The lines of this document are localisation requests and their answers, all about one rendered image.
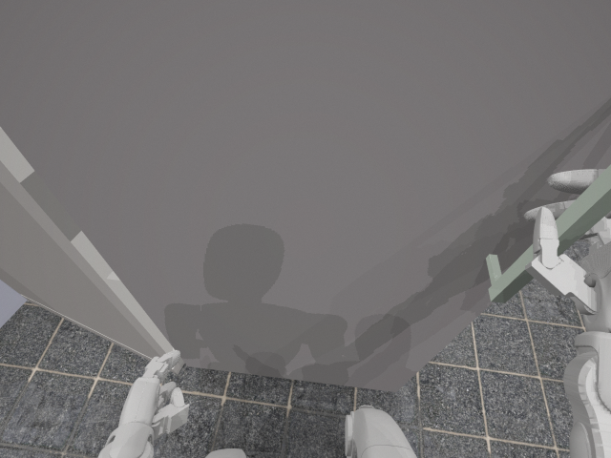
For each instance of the robot right hand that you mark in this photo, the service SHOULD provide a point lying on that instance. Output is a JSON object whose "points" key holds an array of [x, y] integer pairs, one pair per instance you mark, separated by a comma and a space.
{"points": [[559, 274]]}

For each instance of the handle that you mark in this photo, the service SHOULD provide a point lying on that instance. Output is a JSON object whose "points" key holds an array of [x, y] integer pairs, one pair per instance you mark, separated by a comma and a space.
{"points": [[588, 209]]}

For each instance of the robot right thigh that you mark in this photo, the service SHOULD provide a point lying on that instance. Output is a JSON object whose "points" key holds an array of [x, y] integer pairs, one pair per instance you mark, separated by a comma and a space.
{"points": [[372, 433]]}

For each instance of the right robot forearm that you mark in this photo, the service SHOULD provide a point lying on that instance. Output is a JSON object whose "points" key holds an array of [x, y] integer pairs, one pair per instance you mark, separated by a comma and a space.
{"points": [[587, 383]]}

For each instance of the robot left hand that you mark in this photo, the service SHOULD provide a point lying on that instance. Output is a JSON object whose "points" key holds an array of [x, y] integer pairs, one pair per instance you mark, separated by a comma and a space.
{"points": [[146, 398]]}

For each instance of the left robot forearm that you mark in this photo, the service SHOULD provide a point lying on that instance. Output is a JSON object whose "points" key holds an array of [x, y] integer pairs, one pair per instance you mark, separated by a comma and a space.
{"points": [[132, 440]]}

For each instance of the fridge door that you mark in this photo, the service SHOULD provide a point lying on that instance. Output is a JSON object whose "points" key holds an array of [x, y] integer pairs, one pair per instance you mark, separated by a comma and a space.
{"points": [[307, 189]]}

